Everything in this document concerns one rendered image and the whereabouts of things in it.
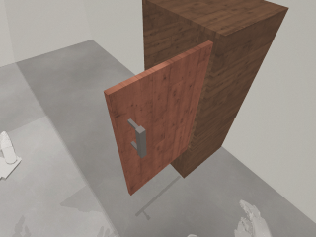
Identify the robot left hand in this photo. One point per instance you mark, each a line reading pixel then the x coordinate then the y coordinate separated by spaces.
pixel 9 161

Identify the cupboard door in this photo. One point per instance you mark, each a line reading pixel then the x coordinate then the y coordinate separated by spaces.
pixel 164 101

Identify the robot right hand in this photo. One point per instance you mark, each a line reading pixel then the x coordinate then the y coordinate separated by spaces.
pixel 258 227

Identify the handle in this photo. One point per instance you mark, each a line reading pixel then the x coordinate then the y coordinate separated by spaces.
pixel 140 134

